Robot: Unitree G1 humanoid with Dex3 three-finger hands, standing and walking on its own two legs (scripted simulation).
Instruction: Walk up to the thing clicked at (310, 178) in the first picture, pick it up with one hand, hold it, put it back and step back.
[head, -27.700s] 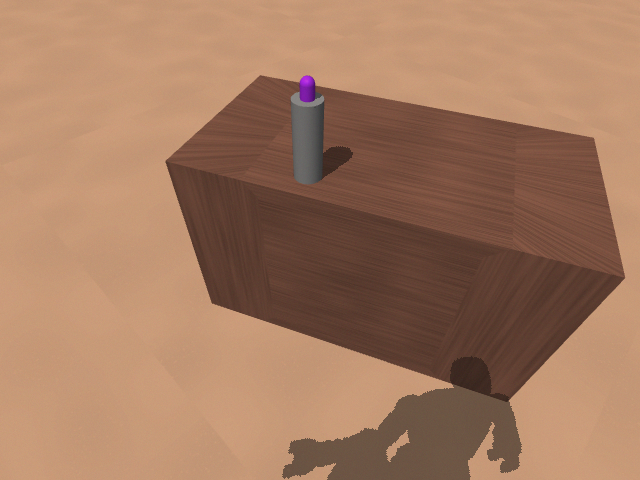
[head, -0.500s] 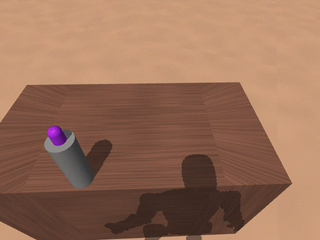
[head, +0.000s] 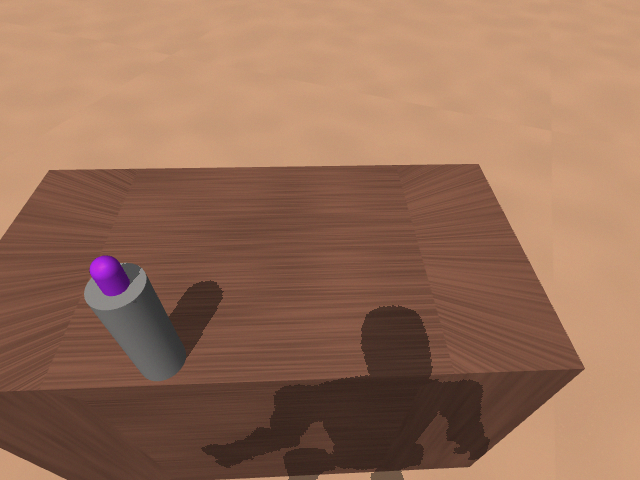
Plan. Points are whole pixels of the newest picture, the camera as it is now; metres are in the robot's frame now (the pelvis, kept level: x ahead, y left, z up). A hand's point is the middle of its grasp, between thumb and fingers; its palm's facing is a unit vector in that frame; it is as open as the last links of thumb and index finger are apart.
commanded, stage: stand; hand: left
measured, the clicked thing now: (137, 318) +0.36 +0.26 +0.00
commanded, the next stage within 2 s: step back in 0.18 s
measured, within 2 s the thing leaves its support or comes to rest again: neither
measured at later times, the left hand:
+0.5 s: hand out of the picture +0.09 +0.30 -0.18, palm faces -0.07 -0.92 -0.38, open 7.4 cm
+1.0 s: hand out of the picture -0.02 +0.27 -0.16, palm faces -0.08 -0.92 -0.38, open 7.4 cm
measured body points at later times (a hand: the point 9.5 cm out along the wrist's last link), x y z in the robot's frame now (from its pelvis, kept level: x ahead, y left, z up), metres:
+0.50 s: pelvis -0.06 +0.03 -0.03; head +0.01 +0.05 +0.41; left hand +0.09 +0.34 -0.16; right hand +0.03 -0.31 -0.14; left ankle -0.08 +0.14 -0.75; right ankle +0.02 -0.13 -0.74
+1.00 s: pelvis -0.15 +0.02 -0.02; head -0.09 +0.01 +0.43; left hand -0.02 +0.32 -0.13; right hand -0.07 -0.30 -0.14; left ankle -0.14 +0.15 -0.69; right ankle -0.13 -0.10 -0.75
